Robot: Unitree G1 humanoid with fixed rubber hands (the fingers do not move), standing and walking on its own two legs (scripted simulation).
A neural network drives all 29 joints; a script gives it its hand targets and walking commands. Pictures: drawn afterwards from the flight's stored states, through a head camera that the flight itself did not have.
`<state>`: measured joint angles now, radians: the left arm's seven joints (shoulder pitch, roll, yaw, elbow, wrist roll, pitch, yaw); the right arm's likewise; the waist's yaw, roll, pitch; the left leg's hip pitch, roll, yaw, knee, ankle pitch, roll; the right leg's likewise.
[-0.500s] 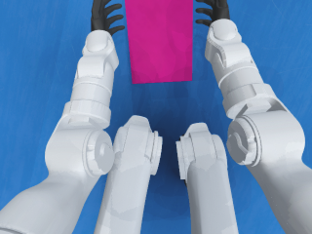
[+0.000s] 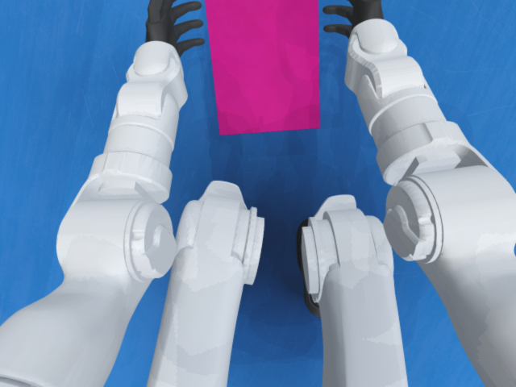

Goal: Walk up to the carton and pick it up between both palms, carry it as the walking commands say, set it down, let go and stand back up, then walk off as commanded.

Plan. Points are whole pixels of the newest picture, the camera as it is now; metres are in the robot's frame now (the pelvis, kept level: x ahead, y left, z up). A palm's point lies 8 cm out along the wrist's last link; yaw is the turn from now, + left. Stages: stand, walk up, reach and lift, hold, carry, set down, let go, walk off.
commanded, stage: set down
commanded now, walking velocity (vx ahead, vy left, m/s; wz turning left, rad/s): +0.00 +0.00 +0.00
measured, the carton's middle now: (263, 37) +0.55 +0.05 -0.28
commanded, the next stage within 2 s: none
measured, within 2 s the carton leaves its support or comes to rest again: rests again in 0.58 s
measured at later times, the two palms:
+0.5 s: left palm (162, 41) +0.50 +0.17 -0.18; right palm (363, 24) +0.54 -0.08 -0.18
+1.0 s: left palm (162, 36) +0.51 +0.18 -0.19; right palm (359, 22) +0.55 -0.07 -0.20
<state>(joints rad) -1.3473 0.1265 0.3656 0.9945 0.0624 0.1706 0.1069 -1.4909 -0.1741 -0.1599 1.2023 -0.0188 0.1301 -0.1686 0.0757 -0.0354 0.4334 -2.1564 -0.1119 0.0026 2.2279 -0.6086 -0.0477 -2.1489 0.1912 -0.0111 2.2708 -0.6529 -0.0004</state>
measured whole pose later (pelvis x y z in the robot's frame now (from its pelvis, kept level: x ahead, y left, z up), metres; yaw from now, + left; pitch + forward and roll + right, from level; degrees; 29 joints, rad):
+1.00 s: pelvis +0.01 +0.00 -0.01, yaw +0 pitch +33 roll +3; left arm -1.39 0.18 0.39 1.08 0.07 0.14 -0.01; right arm -1.47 -0.18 -0.25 1.16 -0.09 0.09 -0.07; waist 0.08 -0.02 0.42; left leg -2.19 -0.08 0.03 2.26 -0.65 -0.02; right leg -2.19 0.14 -0.02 2.30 -0.69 -0.03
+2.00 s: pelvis +0.00 +0.01 -0.01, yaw +0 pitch +32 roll +2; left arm -1.43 0.30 0.22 1.18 -0.17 0.01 0.08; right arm -1.53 -0.34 0.02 1.22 0.19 0.05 -0.09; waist 0.08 0.00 0.46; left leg -2.23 -0.02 0.07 2.25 -0.58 0.03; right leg -2.22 0.07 -0.03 2.29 -0.62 -0.03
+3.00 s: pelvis +0.02 +0.01 +0.20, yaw -1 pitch +45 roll +1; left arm -1.07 0.15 0.33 0.81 -0.04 0.13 0.10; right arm -1.19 -0.23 -0.20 0.93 -0.02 0.16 -0.10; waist 0.10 -0.04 -0.05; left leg -1.84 -0.06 0.01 1.50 -0.45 0.01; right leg -1.83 0.10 0.04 1.53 -0.49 -0.01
